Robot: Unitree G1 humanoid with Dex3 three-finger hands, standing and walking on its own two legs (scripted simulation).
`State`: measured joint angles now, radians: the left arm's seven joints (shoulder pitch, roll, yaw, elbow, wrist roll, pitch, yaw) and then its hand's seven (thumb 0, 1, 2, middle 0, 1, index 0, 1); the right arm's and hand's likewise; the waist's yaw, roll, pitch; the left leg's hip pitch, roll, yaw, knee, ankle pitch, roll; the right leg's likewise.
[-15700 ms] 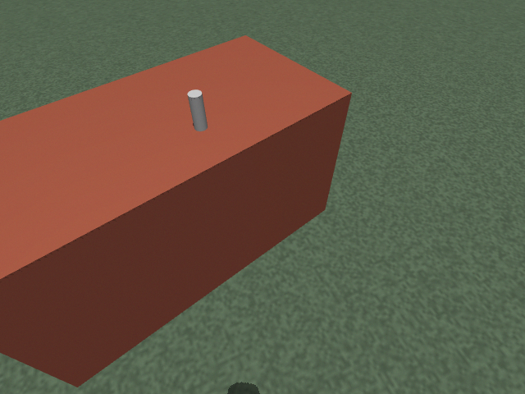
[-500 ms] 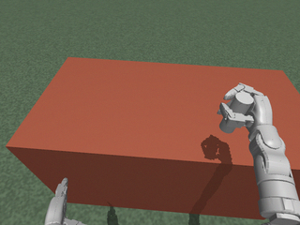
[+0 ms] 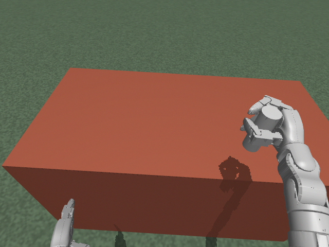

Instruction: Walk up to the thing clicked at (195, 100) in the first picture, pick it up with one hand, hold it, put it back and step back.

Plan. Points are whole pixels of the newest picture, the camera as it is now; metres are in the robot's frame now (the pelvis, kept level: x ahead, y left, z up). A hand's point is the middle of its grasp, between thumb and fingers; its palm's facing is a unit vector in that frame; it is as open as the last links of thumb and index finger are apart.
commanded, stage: hold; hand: right
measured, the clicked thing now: (260, 130) +0.35 -0.17 +0.14
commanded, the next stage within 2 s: none
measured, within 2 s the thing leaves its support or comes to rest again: neither
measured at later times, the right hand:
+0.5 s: hand (260, 118) +0.35 -0.16 +0.18, palm faces -0.01 +1.00 -0.03, open 5.3 cm
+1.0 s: hand (261, 123) +0.34 -0.16 +0.18, palm faces +0.00 +1.00 -0.03, open 5.3 cm
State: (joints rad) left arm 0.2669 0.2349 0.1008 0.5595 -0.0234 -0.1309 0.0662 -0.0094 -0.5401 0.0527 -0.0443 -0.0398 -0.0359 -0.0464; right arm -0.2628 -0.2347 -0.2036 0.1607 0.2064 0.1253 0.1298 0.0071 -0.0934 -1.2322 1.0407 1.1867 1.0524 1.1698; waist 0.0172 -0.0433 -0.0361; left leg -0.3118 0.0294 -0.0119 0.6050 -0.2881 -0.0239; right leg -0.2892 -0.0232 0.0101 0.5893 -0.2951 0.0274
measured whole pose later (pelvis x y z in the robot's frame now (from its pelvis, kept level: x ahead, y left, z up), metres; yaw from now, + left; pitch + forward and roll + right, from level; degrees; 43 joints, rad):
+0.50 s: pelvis +0.01 +0.00 +0.00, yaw +0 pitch -1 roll +0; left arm 0.23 0.24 0.11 0.65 -0.02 -0.16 0.05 -0.01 -0.54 0.05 -0.05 -0.04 -0.04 -0.05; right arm -0.26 -0.24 -0.22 0.06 0.22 0.25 0.16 0.01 -0.09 -1.23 1.04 1.19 1.05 1.17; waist 0.01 -0.06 -0.04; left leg -0.27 0.03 0.00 0.56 -0.28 -0.02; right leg -0.25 -0.02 0.02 0.54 -0.29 0.03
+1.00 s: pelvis +0.01 +0.00 +0.01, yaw -1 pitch -1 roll +0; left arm 0.22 0.23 0.11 0.66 -0.02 -0.15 0.04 -0.01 -0.53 0.05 -0.05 -0.05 -0.05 -0.05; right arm -0.21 -0.23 -0.22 0.01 0.21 0.27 0.16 0.01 -0.09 -1.23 1.04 1.19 1.05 1.17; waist 0.01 -0.06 -0.03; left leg -0.25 0.03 0.00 0.55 -0.28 -0.02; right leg -0.23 -0.02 0.02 0.53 -0.28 0.03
